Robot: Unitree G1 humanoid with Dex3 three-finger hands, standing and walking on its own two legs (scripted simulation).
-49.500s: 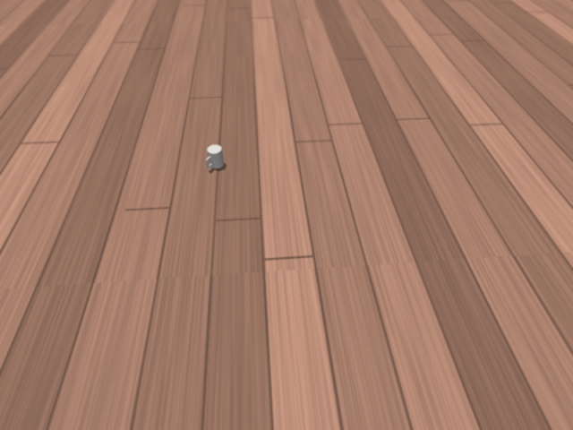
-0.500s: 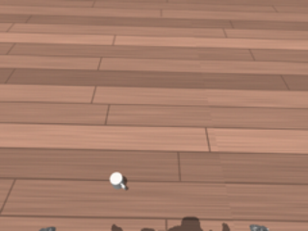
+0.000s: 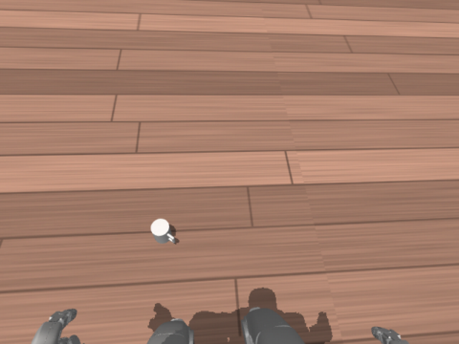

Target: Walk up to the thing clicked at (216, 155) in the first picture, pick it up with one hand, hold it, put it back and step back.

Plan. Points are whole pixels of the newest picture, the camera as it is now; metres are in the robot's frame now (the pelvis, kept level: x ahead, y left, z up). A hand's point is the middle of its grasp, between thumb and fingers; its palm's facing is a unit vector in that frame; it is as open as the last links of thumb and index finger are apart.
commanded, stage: step back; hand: left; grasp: from above
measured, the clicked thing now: (164, 233) +0.54 +0.22 -0.71
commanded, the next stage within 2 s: none
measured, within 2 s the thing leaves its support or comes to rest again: neither
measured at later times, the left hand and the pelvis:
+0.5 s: hand out of the picture -0.01 +0.25 -0.15, palm faces +0.05 -0.92 -0.39, open 7.4 cm; pelvis -0.14 -0.02 -0.01, yaw +4 degrees
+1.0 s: hand out of the picture -0.25 +0.20 -0.14, palm faces +0.01 -0.91 -0.41, open 7.4 cm; pelvis -0.31 -0.07 +0.00, yaw +0 degrees
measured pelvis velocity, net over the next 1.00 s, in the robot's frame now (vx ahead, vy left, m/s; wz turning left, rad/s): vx -0.31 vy -0.07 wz -0.01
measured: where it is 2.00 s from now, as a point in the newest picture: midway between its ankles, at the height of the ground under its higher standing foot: outside the picture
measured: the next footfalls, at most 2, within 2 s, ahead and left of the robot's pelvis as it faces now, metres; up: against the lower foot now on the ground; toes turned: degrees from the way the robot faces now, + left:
right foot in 0.12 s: +0.00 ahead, -0.15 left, +0.00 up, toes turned +2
left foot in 0.48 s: -0.13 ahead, +0.08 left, +0.00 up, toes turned +1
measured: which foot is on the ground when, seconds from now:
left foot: down 0.00-0.12, up 0.14-0.46, down 0.48-0.90, up 0.92-1.00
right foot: up 0.00-0.10, down 0.12-0.50, up 0.52-0.84, down 0.86-1.00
